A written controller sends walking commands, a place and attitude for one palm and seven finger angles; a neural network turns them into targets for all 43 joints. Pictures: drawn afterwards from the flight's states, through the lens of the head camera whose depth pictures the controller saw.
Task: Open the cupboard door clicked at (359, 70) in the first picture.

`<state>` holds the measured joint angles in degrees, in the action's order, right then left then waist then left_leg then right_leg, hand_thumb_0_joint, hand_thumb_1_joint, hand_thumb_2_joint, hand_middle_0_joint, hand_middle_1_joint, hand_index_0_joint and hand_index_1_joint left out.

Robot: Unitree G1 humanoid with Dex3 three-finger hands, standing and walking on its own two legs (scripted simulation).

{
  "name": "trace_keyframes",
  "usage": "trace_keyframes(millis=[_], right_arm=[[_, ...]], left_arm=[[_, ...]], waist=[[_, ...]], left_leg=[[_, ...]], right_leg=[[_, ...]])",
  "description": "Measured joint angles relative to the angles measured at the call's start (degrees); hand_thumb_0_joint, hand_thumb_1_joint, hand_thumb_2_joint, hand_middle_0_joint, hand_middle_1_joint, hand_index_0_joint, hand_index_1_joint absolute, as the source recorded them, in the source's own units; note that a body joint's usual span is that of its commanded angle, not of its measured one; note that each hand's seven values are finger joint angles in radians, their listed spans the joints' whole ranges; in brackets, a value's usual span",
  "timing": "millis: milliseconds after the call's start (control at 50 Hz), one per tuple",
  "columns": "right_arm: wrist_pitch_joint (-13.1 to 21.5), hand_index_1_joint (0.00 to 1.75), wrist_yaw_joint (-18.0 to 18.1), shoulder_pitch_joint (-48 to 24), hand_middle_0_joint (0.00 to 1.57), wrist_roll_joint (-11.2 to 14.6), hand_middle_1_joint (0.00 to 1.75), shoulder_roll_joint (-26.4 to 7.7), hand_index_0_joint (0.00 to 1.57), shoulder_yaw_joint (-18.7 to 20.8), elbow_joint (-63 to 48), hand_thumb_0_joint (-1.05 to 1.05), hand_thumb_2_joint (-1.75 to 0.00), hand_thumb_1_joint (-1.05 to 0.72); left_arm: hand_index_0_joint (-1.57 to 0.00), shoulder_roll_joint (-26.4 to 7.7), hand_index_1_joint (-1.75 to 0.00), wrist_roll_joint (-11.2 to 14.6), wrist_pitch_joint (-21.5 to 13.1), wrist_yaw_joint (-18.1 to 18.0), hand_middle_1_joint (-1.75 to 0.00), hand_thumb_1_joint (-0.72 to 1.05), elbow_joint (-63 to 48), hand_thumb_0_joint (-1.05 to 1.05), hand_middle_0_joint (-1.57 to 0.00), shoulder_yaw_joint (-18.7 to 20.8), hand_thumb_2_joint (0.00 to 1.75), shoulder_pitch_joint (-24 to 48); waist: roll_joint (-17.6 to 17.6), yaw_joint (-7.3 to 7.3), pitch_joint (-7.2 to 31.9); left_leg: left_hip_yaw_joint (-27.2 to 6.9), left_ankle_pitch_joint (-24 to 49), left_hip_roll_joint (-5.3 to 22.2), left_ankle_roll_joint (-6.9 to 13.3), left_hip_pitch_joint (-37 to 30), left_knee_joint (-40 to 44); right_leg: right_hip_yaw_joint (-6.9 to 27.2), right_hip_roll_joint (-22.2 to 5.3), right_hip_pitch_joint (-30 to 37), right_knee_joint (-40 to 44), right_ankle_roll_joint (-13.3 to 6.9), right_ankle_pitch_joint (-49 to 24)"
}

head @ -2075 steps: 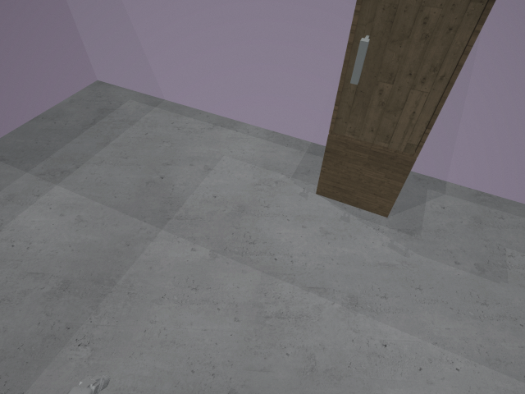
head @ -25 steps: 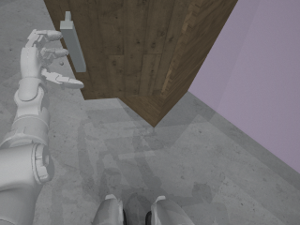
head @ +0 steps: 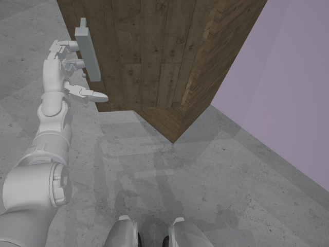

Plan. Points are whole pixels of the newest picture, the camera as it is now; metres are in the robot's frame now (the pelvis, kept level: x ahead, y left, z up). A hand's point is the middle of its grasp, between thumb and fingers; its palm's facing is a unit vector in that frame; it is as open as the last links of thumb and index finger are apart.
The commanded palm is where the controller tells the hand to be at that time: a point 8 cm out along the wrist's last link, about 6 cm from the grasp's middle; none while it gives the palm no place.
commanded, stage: slide the fingers in behind the handle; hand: left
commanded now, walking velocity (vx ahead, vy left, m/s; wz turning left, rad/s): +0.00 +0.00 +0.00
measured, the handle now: (89, 51) +0.58 +0.15 +0.07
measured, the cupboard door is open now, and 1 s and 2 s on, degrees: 49 49 56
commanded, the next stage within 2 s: close the thumb around the handle in 0.74 s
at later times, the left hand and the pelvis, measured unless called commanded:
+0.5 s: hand (98, 72) +0.52 +0.13 +0.07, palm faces +0.05 -1.00 -0.04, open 14.4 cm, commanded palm +0.49 +0.15 +0.07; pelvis +0.00 +0.00 +0.00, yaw +2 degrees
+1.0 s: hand (99, 71) +0.52 +0.13 +0.06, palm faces +0.07 -1.00 -0.02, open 13.5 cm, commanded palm +0.49 +0.16 +0.07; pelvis +0.01 -0.01 +0.00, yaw +0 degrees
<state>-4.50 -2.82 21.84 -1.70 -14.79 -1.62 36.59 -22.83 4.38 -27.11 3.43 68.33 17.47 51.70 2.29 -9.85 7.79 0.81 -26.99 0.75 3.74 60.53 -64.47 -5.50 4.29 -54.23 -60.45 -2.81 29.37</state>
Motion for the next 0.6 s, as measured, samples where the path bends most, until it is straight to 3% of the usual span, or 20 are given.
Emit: trace_keyframes(millis=[360, 480, 600], right_arm=[[1.34, 0.3, -1.04, 1.59, 0.2, -0.98, 0.29, -0.15, 0.21, 1.1, 3.12, 0.0, -0.9, -0.9], [1.77, 0.3, -1.38, 0.93, 0.2, -1.34, 0.29, -0.17, 0.21, 1.27, 3.67, 0.0, -0.9, -0.9], [1.24, 0.3, -1.41, 0.49, 0.2, -1.47, 0.29, -0.25, 0.21, 1.05, 2.23, 0.0, -0.9, -0.9]], left_arm=[[-0.22, 2.33, -1.2, 1.15, -0.38, -6.0, -1.2, -0.5, 1.24, -0.01, -0.23, -6.09, 0.3, 2.77], [-0.21, 3.7, -1.19, -0.11, -0.51, -6.42, -1.19, -0.5, 1.61, -0.01, -0.22, -8.46, 0.3, 4.87], [-0.24, 4.66, -1.19, -1.28, -0.11, -7.13, -1.2, -0.5, 1.37, -0.01, -0.25, -4.53, 0.3, 4.21]], waist=[[0.53, 0.62, 0.09], [0.53, 0.39, 0.09], [0.63, -0.31, 0.94]], left_leg=[[-1.35, 0.59, -0.95, -0.04, 1.57, -0.46], [-1.73, 0.44, -1.32, -0.02, 2.35, -0.87], [-0.64, -0.02, -0.87, 0.07, 2.03, -0.56]], right_leg=[[-1.43, -0.77, -0.86, -0.27, -0.03, -0.01], [-1.84, -1.07, -1.44, -0.67, -0.02, 0.36], [-0.67, -0.74, -1.73, -0.75, 0.04, 0.55]])
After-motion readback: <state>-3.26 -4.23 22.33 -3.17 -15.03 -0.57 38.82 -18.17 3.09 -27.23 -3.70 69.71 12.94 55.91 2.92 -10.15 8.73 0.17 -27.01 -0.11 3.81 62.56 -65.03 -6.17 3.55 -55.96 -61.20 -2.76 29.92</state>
